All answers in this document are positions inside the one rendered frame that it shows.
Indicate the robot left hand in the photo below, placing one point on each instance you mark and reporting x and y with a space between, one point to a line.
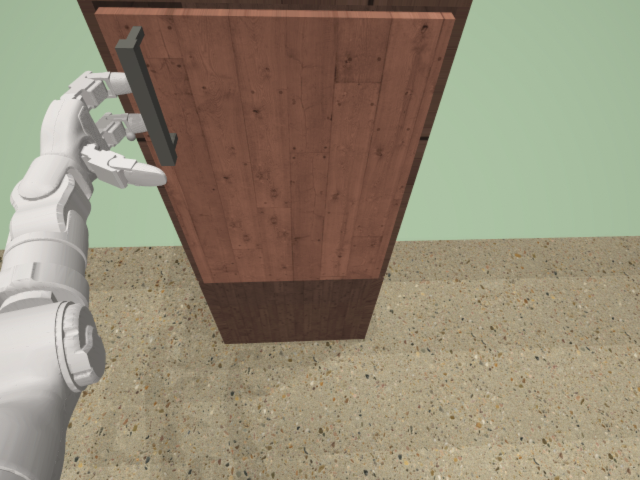
69 130

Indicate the cupboard door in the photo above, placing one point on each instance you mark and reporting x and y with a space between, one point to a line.
297 130

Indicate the robot left upper arm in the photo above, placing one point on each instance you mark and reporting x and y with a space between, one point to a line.
49 354

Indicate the left robot forearm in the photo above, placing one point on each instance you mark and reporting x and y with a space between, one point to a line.
46 252

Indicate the handle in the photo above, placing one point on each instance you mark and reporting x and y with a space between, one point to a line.
135 69

